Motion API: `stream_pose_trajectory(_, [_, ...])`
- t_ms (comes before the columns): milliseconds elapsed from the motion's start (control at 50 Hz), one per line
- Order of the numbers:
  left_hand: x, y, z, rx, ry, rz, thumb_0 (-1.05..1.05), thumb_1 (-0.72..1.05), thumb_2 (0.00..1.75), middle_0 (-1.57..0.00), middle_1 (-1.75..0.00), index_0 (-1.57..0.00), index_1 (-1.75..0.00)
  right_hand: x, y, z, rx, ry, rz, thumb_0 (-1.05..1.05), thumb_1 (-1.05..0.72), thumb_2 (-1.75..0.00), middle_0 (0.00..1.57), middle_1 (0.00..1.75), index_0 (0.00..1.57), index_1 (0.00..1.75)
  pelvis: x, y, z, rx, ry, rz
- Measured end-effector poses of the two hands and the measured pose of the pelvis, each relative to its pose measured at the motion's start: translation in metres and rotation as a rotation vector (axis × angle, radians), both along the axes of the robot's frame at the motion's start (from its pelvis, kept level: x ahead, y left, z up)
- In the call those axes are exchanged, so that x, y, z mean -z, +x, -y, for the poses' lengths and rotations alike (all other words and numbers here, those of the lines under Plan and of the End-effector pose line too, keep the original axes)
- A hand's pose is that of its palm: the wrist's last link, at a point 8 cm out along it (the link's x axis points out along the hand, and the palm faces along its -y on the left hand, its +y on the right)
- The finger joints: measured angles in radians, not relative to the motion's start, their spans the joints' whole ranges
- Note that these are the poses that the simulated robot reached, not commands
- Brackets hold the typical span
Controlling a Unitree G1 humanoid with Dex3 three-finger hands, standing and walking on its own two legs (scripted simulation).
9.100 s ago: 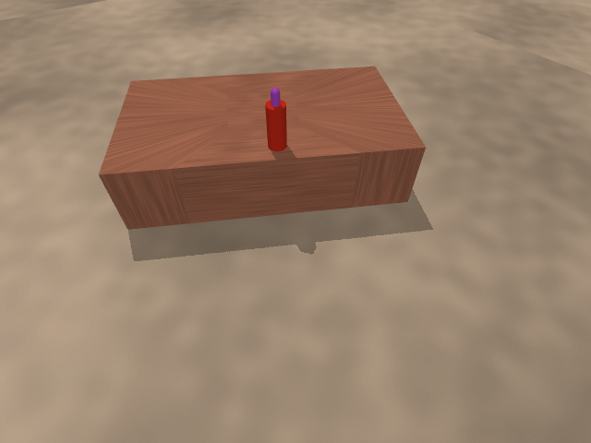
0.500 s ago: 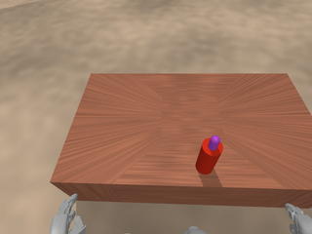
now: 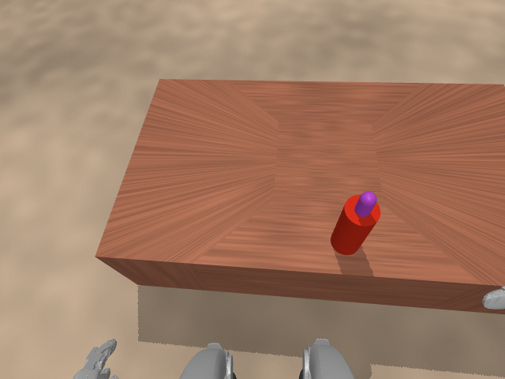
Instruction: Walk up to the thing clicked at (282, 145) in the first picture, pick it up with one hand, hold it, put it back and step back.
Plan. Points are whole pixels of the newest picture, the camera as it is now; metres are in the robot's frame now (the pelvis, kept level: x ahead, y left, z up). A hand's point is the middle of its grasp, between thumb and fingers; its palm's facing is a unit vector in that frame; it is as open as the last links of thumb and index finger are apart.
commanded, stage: go down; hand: right
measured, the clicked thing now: (355, 221) +0.47 -0.21 -0.25
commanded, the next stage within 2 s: approach in 0.96 s
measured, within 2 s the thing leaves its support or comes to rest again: neither
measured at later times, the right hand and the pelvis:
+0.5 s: hand out of the picture +0.34 -0.39 -0.02, palm faces +0.21 +0.97 -0.14, open 17.1 cm; pelvis +0.00 +0.00 -0.01, yaw +1 degrees
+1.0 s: hand out of the picture +0.37 -0.41 -0.01, palm faces +0.22 +0.97 -0.12, open 17.2 cm; pelvis +0.00 -0.01 -0.01, yaw +1 degrees
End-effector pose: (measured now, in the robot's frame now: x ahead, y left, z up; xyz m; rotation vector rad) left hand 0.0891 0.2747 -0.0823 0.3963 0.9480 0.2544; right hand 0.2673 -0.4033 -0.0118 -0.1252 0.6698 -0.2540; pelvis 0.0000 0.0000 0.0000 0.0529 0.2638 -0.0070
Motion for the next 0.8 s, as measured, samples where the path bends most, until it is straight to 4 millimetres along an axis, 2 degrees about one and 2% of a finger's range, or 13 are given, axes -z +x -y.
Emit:
stream_pose_trajectory(100, [0.006,-0.015,-0.003,0.0,0.008,-0.067,0.01,0.9,0.9,-0.2,-0.3,-0.21,-0.3,-0.001,0.01,0.011,0.004,0.003,0.062,-0.01,0.54,-0.08,0.03,0.06,0.04,0.06,0.004,-0.003,-0.001,-0.003,0.001,-0.021])
stream_pose_trajectory(200, [0.008,-0.02,-0.005,0.012,0.014,-0.104,0.01,0.9,0.9,-0.2,-0.3,-0.21,-0.3,-0.005,0.022,0.018,-0.004,0.006,0.112,-0.01,0.53,-0.08,0.03,0.06,0.04,0.06,0.007,-0.004,-0.001,-0.005,0.003,-0.036])
stream_pose_trajectory(580, [0.012,-0.007,0.002,0.053,0.026,-0.154,0.01,0.91,0.9,-0.2,-0.31,-0.21,-0.3,-0.009,0.052,0.041,-0.014,0.018,0.214,-0.01,0.43,-0.08,0.05,0.05,0.05,0.05,0.015,0.0,0.005,-0.007,0.018,-0.087])
stream_pose_trajectory(800, [0.01,-0.005,0.012,0.05,0.016,-0.18,0.01,0.91,0.9,-0.2,-0.31,-0.21,-0.3,-0.01,0.061,0.048,-0.018,0.028,0.233,-0.01,0.44,-0.07,0.05,0.04,0.06,0.05,0.012,0.006,0.012,-0.007,0.028,-0.093])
